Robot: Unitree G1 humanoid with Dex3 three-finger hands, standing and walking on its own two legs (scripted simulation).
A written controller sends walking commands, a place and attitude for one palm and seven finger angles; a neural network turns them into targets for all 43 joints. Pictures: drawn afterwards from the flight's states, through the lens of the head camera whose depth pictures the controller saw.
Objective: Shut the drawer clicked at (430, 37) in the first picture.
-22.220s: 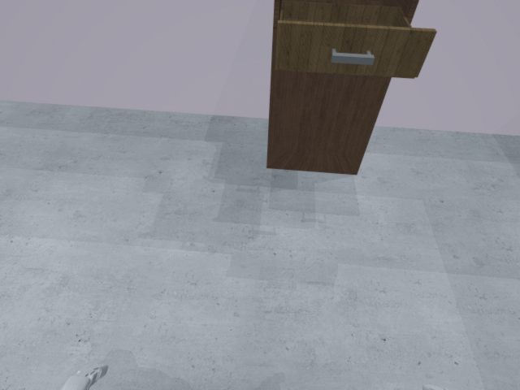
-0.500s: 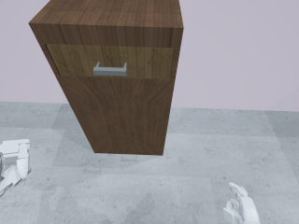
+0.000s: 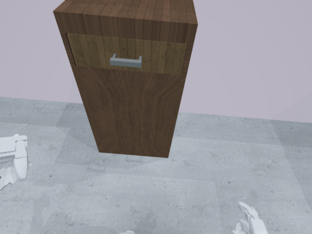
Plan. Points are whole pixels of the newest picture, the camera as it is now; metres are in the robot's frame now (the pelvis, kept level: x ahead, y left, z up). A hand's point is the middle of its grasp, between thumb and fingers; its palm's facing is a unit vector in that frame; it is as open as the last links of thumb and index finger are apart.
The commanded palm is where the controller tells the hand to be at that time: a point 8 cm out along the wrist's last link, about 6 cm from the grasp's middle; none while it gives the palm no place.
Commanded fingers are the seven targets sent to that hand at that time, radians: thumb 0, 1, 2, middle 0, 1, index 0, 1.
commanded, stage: step back with the hand held close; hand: left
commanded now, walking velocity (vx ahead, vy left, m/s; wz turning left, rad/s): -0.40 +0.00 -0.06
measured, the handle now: (126, 59) +0.72 +0.14 +0.05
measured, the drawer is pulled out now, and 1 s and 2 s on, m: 0.00 0.00 0.00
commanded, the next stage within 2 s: stop stepping back and stand still in 0.38 s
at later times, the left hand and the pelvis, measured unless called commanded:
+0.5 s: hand out of the picture +0.11 +0.27 +0.18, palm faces +0.39 -0.83 -0.40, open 3.3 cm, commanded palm +0.03 +0.30 +0.19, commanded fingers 0.00 0.90 0.90 -1.40 -1.60 -1.40 -1.60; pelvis -0.10 +0.02 +0.00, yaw +0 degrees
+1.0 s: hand out of the picture +0.04 +0.28 +0.17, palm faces +0.40 -0.87 -0.29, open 3.3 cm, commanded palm -0.02 +0.31 +0.19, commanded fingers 0.00 0.90 0.90 -1.40 -1.60 -1.40 -1.60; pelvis -0.17 +0.04 -0.01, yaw -5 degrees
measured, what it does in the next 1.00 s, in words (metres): walks backwards: right foot, then left foot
